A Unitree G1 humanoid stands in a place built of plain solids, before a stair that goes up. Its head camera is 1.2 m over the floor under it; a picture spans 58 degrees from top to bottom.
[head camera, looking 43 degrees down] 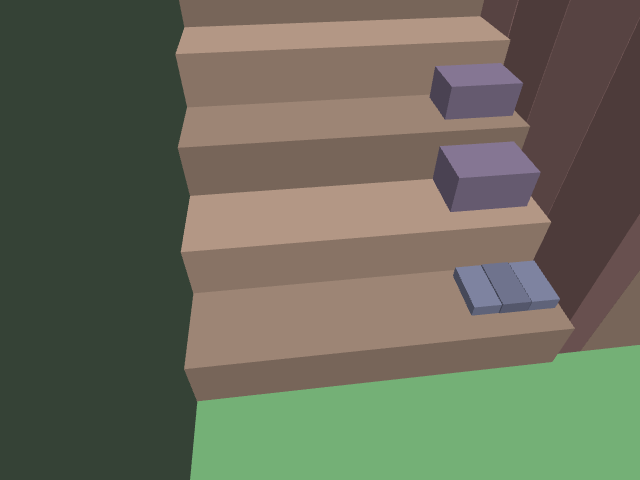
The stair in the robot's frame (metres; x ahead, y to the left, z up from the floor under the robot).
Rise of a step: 0.18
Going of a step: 0.26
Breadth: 1.09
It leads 7 degrees to the left of straight ahead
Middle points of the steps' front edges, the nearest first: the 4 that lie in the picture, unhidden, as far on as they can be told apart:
0.66 -0.18 0.18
0.92 -0.15 0.35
1.18 -0.12 0.53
1.44 -0.09 0.71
